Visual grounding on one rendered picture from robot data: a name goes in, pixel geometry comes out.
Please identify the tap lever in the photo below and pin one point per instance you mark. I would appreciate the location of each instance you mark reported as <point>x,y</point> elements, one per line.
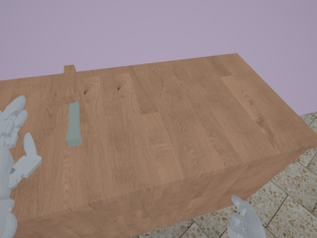
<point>73,136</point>

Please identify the left robot forearm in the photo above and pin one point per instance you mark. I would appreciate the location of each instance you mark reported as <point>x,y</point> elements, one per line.
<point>8,221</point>

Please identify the counter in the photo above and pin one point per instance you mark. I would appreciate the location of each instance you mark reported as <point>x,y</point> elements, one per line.
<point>162,143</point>

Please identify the left robot hand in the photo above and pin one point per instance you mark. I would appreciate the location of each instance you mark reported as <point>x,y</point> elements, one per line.
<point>11,121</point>

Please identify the right robot hand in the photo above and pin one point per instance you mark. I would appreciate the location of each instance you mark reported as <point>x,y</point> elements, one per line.
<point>248,227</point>

